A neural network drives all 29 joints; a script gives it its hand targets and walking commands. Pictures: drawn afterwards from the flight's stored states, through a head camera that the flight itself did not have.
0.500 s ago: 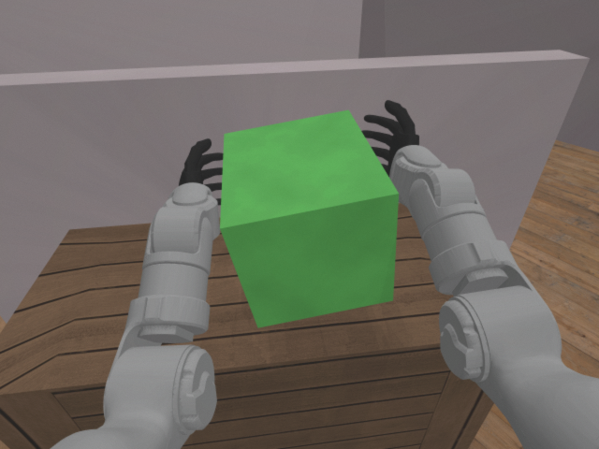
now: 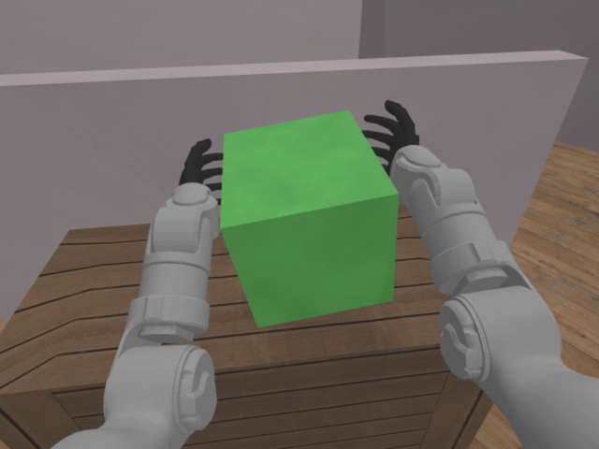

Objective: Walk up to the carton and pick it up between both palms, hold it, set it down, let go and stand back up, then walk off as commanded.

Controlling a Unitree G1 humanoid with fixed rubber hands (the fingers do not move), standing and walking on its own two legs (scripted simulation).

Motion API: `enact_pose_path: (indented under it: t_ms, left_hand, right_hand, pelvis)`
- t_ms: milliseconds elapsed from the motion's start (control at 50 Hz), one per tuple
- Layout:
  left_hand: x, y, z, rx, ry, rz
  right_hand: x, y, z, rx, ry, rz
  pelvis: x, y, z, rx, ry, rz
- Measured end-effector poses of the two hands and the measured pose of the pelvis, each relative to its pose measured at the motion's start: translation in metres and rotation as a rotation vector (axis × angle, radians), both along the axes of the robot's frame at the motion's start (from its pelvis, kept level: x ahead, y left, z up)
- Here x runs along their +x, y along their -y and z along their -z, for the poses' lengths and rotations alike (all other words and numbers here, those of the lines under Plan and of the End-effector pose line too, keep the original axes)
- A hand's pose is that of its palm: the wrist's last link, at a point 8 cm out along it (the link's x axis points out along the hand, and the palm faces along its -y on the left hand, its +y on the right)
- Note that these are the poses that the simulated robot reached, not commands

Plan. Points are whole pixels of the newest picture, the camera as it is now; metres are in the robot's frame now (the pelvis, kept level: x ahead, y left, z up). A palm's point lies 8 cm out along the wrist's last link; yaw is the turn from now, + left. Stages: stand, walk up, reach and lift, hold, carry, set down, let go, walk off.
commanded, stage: hold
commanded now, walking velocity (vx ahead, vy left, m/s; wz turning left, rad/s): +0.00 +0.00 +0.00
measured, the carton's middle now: (305, 214) +0.37 +0.00 +0.19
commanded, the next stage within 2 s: none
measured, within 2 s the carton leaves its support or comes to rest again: neither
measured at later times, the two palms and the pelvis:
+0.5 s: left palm (195, 195) +0.37 +0.14 +0.23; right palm (402, 158) +0.38 -0.13 +0.27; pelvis +0.00 +0.00 +0.00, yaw +0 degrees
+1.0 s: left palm (195, 195) +0.37 +0.14 +0.23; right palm (402, 158) +0.38 -0.13 +0.27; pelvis +0.00 +0.00 +0.00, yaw +0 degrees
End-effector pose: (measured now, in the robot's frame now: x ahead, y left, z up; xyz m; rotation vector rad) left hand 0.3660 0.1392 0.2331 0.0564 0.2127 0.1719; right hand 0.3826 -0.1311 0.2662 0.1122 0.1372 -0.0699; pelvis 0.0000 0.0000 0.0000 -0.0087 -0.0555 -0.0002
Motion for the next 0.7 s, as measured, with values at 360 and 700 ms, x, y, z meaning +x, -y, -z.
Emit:
enact_pose_path:
  t_ms: [360, 700]
  left_hand:
    - [0.0, 0.0001, 0.0, 0.0, 0.0, 0.001]
    - [0.0001, 0.0001, 0.0, 0.001, 0.0, 0.001]
  right_hand:
    - [0.0, 0.0001, 0.0, 0.0, 0.0, 0.001]
    - [0.0, 0.0002, 0.0, 0.0, 0.0, 0.001]
  pelvis:
    - [0.0, 0.0, 0.0, 0.0, 0.0, 0.0]
    - [0.0, 0.0, 0.0, 0.0, 0.0, 0.0]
